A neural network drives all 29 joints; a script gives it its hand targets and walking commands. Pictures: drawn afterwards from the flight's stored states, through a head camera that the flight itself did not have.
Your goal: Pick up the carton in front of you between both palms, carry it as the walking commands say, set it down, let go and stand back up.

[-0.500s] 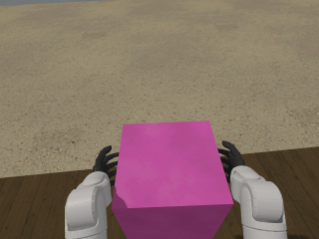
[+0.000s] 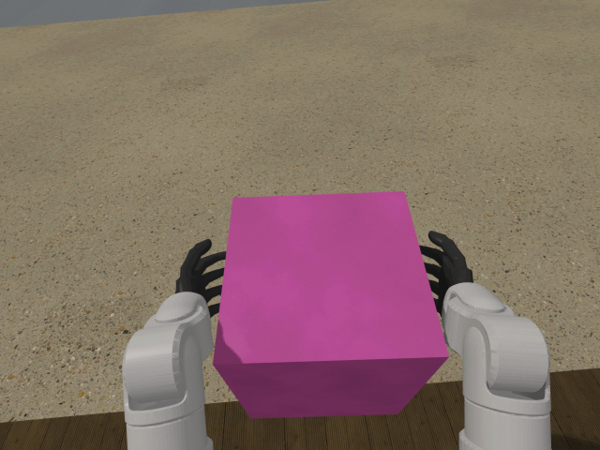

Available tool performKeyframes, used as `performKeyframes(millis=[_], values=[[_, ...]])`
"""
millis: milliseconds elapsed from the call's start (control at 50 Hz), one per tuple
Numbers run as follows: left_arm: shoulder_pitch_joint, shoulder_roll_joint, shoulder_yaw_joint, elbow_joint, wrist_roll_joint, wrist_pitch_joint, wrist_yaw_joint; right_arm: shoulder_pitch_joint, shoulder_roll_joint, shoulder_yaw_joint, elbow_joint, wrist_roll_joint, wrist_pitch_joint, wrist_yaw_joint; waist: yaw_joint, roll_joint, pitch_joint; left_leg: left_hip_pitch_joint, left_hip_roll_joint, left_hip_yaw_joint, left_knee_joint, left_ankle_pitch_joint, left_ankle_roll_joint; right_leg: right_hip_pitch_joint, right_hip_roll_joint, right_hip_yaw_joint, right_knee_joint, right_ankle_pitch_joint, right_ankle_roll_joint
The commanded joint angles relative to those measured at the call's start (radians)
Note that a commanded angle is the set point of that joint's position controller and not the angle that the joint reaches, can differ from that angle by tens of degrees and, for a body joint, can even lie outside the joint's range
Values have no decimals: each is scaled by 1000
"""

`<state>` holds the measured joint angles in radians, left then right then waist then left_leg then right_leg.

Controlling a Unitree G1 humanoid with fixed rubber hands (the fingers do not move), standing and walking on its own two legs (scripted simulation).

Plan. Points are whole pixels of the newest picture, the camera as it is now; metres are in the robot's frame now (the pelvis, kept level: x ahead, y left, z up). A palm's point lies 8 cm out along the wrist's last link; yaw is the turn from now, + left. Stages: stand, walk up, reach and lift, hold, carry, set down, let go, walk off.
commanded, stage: carry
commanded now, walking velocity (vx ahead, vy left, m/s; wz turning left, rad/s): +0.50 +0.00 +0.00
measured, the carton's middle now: (321, 314) +0.31 +0.00 +0.05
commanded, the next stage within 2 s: none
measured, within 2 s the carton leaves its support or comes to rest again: neither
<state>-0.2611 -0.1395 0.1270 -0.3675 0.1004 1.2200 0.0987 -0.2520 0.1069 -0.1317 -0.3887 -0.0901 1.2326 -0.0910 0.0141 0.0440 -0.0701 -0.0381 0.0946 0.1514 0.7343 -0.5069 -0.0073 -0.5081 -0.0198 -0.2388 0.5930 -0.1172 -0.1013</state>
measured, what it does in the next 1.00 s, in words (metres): goes down: left foot, then right foot 0.09 m lower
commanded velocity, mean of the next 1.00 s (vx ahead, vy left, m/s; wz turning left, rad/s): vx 0.50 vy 0.00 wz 0.00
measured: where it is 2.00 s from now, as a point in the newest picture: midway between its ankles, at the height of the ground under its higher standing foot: (326, 242)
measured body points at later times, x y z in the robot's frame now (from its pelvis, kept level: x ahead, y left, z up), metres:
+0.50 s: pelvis +0.30 +0.01 +0.00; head +0.36 +0.02 +0.45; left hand +0.69 +0.15 +0.10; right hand +0.68 -0.15 +0.11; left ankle +0.40 +0.07 -0.71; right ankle +0.13 -0.08 -0.66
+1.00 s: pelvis +0.66 -0.03 -0.08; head +0.68 -0.04 +0.37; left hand +1.04 +0.11 +0.06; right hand +1.03 -0.19 +0.05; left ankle +0.47 +0.09 -0.66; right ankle +0.75 -0.08 -0.80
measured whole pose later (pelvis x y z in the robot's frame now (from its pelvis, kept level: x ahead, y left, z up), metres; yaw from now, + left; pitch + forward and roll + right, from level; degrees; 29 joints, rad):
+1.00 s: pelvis +0.66 -0.03 -0.08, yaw +0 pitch +3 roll +2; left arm -0.67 -0.03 0.22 0.05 0.10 1.20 0.12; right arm -0.70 -0.03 -0.19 0.11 -0.01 1.18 -0.13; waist -0.02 0.01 -0.03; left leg -0.31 -0.03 0.02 1.37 -0.61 0.04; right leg -0.49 0.04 -0.11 0.62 -0.19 -0.13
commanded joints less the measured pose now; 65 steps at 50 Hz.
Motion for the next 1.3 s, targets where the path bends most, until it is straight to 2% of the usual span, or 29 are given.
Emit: performKeyframes(millis=[0,60,160,260,340,380,400,420,440,460,480,520,560,640,700,740,800,840,880,900,920,940,960,980,1000,1040,1060,1180,1280], values=[[-565,-686,-688,10,-416,30,-227,-637,727,709,-6,409,26,217,40,-301,-385,-641,-99,-145,668,11,33,783,-395,750,-312,-105,-160],[-746,-788,-705,20,-466,18,-230,-749,815,702,75,432,13,214,24,-75,-353,-661,7,-174,608,147,69,608,-315,474,-251,122,-94],[-952,-851,-698,110,-518,-19,-238,-917,882,684,185,426,-31,187,16,-136,-361,-676,2,-116,445,240,46,543,-258,312,-276,92,-93],[-1052,-861,-640,222,-519,-34,-229,-1027,899,642,275,430,-46,167,39,-148,-332,-762,-17,-74,192,331,46,635,-214,242,-204,318,-113],[-1080,-891,-607,290,-499,-32,-221,-1063,926,609,334,431,-42,169,55,-168,-298,-595,-101,21,-115,473,73,610,-152,154,-158,492,-64],[-1080,-911,-598,311,-492,-32,-220,-1076,935,591,347,432,-37,178,27,-196,-315,-430,-136,45,-230,516,95,593,-147,129,-97,570,-28],[-1088,-925,-598,318,-490,-31,-219,-1067,948,583,360,432,-36,183,-28,-203,-389,-245,-147,68,-173,615,112,553,-152,77,53,696,5],[-1079,-935,-597,326,-487,-30,-220,-1044,948,569,372,431,-37,189,-88,-147,-436,-77,-138,43,-253,606,110,479,-105,44,238,609,34],[-1081,-944,-594,331,-476,-30,-219,-1029,950,556,382,429,-37,197,-101,9,-500,172,51,-186,-162,764,134,251,-53,88,450,270,52],[-1065,-975,-587,346,-469,-26,-218,-1032,946,552,398,419,-42,201,-83,281,-608,447,248,-574,-182,788,305,-78,77,161,699,-369,72],[-1063,-962,-583,326,-460,-30,-211,-1002,978,560,392,437,-46,209,-105,276,-597,480,244,-651,-252,635,337,-243,93,221,824,-436,59],[-1122,-989,-590,262,-448,-43,-193,-1111,1039,597,295,481,-58,220,-110,79,-503,378,210,-530,-241,724,285,-330,17,287,774,-342,38],[-1125,-1000,-594,197,-442,-53,-174,-1192,1075,647,197,533,-70,220,-95,11,-487,271,190,-455,-258,671,247,-271,-20,292,636,-269,45],[-1056,-958,-624,108,-404,-70,-144,-1167,1039,699,85,557,-83,207,-98,41,-489,247,163,-355,-260,775,264,-239,6,220,383,-286,72],[-1007,-891,-647,78,-383,-75,-138,-1093,973,714,73,546,-83,203,-111,83,-514,367,118,-275,-165,908,220,-294,-5,214,293,43,65],[-983,-855,-663,75,-377,-65,-146,-1032,937,720,109,523,-80,205,-142,51,-459,411,58,-251,-121,852,211,-359,10,184,131,186,73],[-955,-799,-662,142,-373,-45,-166,-968,892,712,210,491,-72,213,-151,8,-355,196,-7,-173,-80,571,186,-97,20,161,-183,494,65],[-949,-763,-636,197,-365,-32,-182,-963,874,689,281,480,-66,221,-120,42,-302,78,-16,-151,10,477,167,58,13,149,-218,582,39],[-942,-734,-590,267,-357,-20,-194,-999,870,667,351,480,-58,228,-19,26,-309,-44,-18,-107,210,551,128,318,6,106,-219,520,30],[-960,-720,-565,297,-359,-13,-201,-1020,867,652,383,479,-55,229,41,-11,-327,-168,-32,-96,398,530,111,485,-13,135,-171,349,39],[-989,-698,-533,340,-354,-9,-205,-1052,884,633,414,479,-42,229,29,-264,-361,-436,-119,-83,615,-31,77,710,-171,286,21,692,3],[-955,-701,-502,427,-353,0,-208,-1082,869,608,447,476,-26,220,18,-335,-425,-640,-136,-155,764,-172,53,863,-310,546,78,739,-76],[-973,-716,-496,448,-366,1,-209,-1091,889,594,466,477,-18,208,51,-328,-512,-738,-134,-177,853,-115,39,896,-397,762,-33,223,-214],[-993,-784,-505,436,-403,-6,-216,-1130,906,587,433,481,-20,203,65,-236,-479,-780,-99,-186,817,-57,46,789,-371,837,-161,-92,-213],[-1070,-842,-510,392,-436,-12,-222,-1165,956,580,418,483,-23,199,50,-150,-426,-798,-67,-209,754,71,54,715,-325,779,-179,-20,-188],[-1184,-954,-554,318,-500,-28,-230,-1209,1023,571,370,481,-37,190,30,-110,-425,-743,-39,-202,703,104,46,594,-289,672,-129,176,-163],[-1212,-995,-571,278,-527,-34,-232,-1198,1041,569,353,480,-46,184,29,-84,-414,-730,-35,-191,629,127,40,542,-254,594,-145,143,-145],[-1144,-1063,-642,190,-563,-80,-229,-1049,1064,596,291,414,-102,145,51,-134,-486,-883,-38,-132,437,213,31,723,-197,461,-57,545,-122],[-1050,-1022,-705,151,-546,-123,-232,-976,1003,657,229,377,-147,143,84,-130,-440,-720,-118,-25,-10,429,56,744,-112,328,-41,743,-70]])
